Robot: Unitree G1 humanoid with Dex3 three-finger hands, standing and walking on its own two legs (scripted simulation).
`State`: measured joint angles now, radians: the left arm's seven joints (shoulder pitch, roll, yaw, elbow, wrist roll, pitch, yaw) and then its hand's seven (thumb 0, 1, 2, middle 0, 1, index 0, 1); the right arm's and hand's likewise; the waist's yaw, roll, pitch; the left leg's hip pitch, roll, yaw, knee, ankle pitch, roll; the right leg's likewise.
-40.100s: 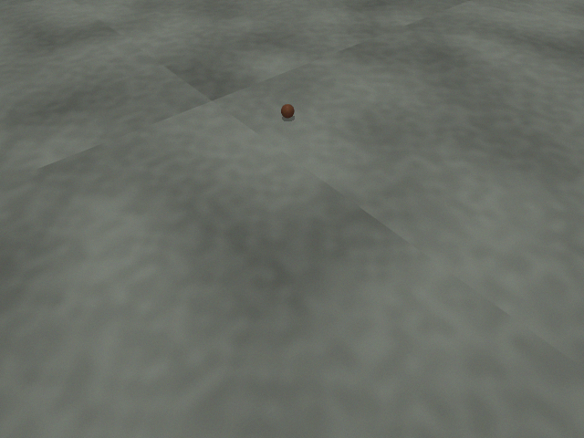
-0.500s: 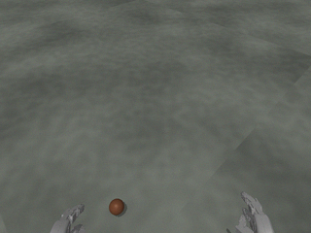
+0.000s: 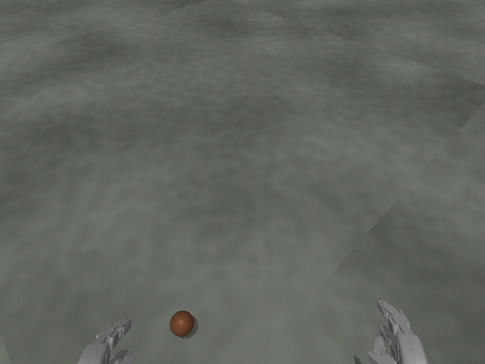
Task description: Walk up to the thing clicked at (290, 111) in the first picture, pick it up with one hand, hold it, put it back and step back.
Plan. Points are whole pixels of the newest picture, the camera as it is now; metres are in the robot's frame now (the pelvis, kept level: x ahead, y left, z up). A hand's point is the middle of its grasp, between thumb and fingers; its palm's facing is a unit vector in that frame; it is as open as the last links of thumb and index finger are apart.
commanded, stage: home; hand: left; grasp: from above
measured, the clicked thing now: (182, 323) +0.43 +0.23 -0.67
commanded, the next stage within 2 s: stand in 0.54 s
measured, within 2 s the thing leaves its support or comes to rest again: neither
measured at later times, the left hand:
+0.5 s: hand out of the picture +0.17 +0.18 -0.05, palm faces +0.05 -0.98 -0.20, open 7.4 cm
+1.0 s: hand out of the picture +0.09 +0.24 -0.11, palm faces +0.03 -0.94 -0.33, open 7.4 cm
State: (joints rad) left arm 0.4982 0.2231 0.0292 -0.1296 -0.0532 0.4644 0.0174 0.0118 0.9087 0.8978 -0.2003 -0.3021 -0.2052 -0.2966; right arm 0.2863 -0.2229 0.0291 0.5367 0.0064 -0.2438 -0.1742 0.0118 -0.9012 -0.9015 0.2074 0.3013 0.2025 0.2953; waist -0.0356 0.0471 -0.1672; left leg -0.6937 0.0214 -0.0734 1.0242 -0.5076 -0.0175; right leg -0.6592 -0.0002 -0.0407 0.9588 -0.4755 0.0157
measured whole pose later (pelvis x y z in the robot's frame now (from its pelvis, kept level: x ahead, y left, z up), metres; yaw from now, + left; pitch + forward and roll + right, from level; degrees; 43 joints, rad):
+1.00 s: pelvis +0.00 +0.01 +0.04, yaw -1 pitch -1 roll +0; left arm 0.21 0.28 0.05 0.85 0.04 0.05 0.04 0.01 0.91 0.90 -0.20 -0.30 -0.21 -0.30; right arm 0.19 -0.29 -0.05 0.92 -0.05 -0.03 -0.01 0.01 -0.90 -0.90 0.21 0.30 0.20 0.30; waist 0.02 -0.01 0.04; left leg -0.31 -0.01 -0.02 0.68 -0.36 0.01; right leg -0.31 -0.04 0.00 0.67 -0.35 0.03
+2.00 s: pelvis +0.00 -0.01 +0.07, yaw -1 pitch -3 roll +0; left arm 0.11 0.30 0.03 1.16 0.02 0.00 0.02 0.01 0.91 0.90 -0.20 -0.30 -0.21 -0.30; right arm 0.14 -0.32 -0.02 1.13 -0.02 -0.01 -0.01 0.00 -0.91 -0.90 0.21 0.30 0.20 0.30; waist 0.01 0.01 0.06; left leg -0.10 0.01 -0.03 0.35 -0.20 -0.02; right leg -0.10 -0.02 -0.01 0.35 -0.19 0.01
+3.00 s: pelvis +0.01 -0.01 +0.07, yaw -2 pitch -2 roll +0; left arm 0.10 0.32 0.02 1.15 0.01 -0.01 0.01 0.01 0.91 0.90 -0.20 -0.30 -0.21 -0.30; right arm 0.12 -0.34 -0.01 1.14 -0.02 -0.01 0.00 0.00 -0.91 -0.90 0.21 0.30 0.20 0.30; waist 0.00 0.01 0.05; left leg -0.09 0.02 -0.02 0.32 -0.19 -0.03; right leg -0.10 -0.01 0.00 0.33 -0.19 0.01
